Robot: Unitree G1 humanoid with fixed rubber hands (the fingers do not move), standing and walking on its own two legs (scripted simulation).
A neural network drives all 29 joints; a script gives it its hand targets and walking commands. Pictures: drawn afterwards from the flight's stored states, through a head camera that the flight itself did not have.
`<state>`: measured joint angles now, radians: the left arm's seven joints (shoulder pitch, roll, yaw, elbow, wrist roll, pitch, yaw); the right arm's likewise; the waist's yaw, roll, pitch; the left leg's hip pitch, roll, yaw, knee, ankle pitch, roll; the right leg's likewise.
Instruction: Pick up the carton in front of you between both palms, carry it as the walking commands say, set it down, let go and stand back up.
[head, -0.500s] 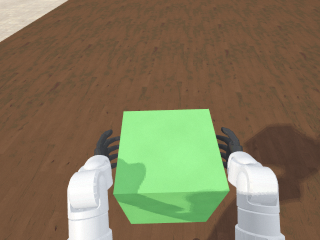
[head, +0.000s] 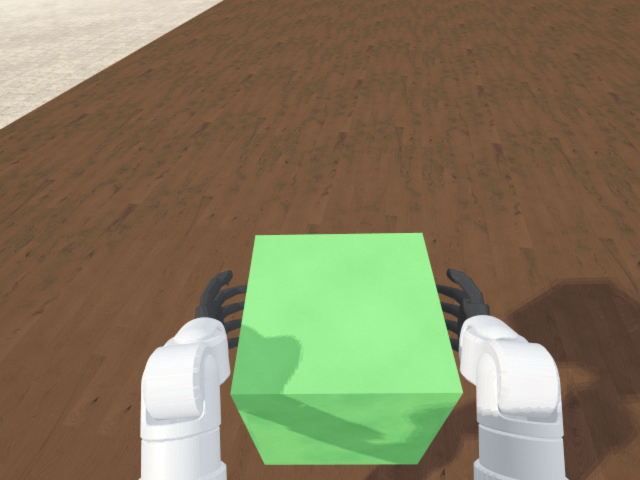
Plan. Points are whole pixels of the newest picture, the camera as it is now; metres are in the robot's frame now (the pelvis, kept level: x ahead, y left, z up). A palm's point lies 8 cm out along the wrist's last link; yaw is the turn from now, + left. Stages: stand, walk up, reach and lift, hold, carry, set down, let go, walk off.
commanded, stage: carry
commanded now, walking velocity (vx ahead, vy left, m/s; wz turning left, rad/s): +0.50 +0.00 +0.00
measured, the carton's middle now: (339, 354) +0.27 +0.00 +0.02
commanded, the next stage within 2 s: none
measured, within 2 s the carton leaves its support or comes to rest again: neither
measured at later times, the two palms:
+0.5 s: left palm (260, 173) +0.59 +0.13 +0.10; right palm (428, 176) +0.58 -0.17 +0.10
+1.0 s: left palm (272, 113) +0.89 +0.14 +0.08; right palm (397, 110) +0.88 -0.16 +0.08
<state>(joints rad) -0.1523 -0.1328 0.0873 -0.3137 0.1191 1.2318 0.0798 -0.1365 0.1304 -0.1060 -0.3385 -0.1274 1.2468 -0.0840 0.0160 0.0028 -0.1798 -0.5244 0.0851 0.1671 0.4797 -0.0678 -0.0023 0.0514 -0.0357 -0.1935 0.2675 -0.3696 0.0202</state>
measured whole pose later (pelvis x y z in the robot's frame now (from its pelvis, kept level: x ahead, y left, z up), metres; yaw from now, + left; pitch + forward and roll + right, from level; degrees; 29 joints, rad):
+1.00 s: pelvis +0.62 -0.01 -0.01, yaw -2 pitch +3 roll +1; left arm -0.18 -0.14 0.13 -0.33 0.13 1.21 0.07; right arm -0.18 0.14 -0.09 -0.30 -0.13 1.21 -0.09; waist -0.01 -0.05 -0.08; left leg -0.42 0.02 0.24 0.46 -0.09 0.09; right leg -0.13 -0.09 -0.14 0.65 -0.48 0.05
